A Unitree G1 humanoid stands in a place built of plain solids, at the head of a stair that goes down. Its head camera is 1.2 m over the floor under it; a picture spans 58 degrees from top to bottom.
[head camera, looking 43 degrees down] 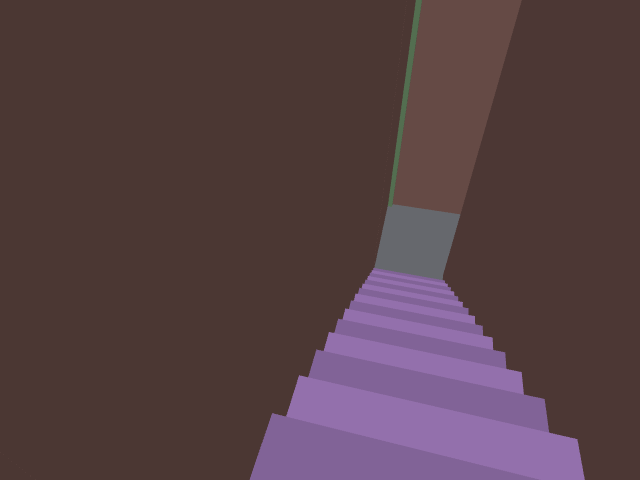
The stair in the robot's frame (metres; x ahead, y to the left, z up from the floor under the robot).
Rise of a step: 0.21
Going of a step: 0.25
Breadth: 0.93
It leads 14 degrees to the right of straight ahead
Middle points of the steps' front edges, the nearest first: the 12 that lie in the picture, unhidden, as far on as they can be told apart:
0.45 -0.32 0.00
0.69 -0.38 -0.21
0.94 -0.44 -0.42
1.18 -0.50 -0.64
1.42 -0.56 -0.85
1.66 -0.62 -1.06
1.90 -0.68 -1.28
2.14 -0.74 -1.49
2.39 -0.80 -1.70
2.63 -0.86 -1.92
2.87 -0.92 -2.13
3.11 -0.98 -2.34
